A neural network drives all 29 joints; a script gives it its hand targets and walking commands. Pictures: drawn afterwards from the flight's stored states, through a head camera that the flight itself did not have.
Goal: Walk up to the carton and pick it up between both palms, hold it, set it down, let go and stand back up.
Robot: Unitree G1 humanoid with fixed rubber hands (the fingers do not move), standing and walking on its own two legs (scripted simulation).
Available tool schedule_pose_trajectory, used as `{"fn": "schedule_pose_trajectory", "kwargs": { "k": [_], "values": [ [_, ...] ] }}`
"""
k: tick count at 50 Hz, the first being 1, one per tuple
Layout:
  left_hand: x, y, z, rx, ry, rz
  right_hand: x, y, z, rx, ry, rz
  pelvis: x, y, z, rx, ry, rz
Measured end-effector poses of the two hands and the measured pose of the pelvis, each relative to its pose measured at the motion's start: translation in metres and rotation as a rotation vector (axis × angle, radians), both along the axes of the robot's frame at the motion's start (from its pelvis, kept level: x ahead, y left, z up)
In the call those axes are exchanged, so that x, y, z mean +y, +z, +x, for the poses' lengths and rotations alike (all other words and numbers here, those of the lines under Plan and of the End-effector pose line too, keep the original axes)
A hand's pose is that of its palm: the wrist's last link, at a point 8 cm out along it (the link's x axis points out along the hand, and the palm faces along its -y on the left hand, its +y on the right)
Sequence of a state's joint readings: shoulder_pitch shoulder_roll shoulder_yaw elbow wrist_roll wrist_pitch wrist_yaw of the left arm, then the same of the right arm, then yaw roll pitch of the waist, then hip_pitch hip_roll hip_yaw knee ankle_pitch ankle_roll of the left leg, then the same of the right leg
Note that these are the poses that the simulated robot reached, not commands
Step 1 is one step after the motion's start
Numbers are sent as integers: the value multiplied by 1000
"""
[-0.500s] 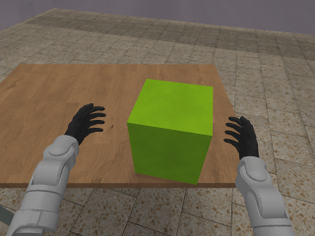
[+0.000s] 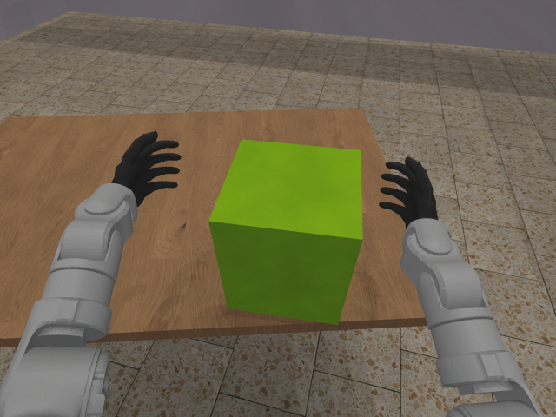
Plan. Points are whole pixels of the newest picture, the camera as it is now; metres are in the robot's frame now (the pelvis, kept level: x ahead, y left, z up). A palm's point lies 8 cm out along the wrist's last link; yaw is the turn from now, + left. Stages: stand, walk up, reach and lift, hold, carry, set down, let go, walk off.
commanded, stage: reach and lift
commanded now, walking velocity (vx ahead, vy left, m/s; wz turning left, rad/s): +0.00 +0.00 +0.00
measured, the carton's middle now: (290, 233) +0.44 -0.03 +0.01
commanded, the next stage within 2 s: none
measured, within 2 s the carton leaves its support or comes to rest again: neither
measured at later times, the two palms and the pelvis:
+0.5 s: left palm (147, 136) +0.46 +0.18 +0.21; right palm (415, 169) +0.40 -0.19 +0.18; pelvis +0.00 +0.00 +0.00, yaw +0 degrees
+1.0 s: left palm (159, 155) +0.47 +0.17 +0.17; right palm (413, 170) +0.41 -0.19 +0.17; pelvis +0.01 +0.00 +0.00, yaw +0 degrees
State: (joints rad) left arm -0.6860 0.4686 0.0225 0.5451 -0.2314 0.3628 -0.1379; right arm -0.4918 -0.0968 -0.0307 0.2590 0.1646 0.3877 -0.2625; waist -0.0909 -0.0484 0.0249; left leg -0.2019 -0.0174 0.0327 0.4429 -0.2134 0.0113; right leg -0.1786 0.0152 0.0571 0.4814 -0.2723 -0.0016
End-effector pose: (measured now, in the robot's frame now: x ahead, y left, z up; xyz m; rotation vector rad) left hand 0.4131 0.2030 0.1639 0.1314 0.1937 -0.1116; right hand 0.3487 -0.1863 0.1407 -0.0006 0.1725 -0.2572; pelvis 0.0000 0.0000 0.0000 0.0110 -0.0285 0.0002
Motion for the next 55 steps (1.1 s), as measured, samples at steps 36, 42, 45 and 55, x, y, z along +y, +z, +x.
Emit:
{"fn": "schedule_pose_trajectory", "kwargs": {
  "k": [36,42,45,55],
  "values": [
    [-20,54,59,-12,79,-50,-4,57,59,0,-26,-8,-3,0,11,16,0,2],
    [-20,41,58,2,78,-31,-6,45,59,31,-36,1,-3,0,11,17,0,2],
    [-23,31,57,6,71,-32,-7,41,60,29,-38,1,-3,0,12,18,0,2],
    [-38,-11,56,36,48,-40,-8,19,66,50,-34,-2,-5,0,13,54,3,0]
  ]
}}
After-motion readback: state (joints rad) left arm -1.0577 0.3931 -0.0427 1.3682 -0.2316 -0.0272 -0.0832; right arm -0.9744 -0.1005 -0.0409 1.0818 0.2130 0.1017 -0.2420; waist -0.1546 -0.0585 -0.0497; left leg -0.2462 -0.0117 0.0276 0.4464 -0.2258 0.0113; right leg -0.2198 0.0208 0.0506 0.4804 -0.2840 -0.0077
